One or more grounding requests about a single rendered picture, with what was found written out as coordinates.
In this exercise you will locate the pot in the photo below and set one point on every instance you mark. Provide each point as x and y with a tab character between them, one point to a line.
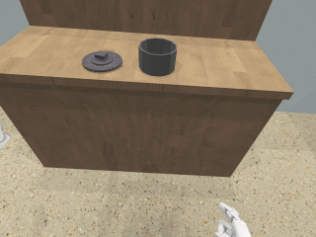
157	57

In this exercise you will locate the lid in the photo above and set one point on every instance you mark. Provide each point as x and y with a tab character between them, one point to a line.
111	62

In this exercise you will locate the knob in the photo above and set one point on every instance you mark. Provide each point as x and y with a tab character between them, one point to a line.
101	54

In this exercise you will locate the robot right hand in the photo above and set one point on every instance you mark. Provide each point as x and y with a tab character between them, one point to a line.
238	227

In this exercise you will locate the table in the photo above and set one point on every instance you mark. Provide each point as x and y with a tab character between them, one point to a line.
200	120

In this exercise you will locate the robot left hand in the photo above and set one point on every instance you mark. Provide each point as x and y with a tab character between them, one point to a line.
4	138

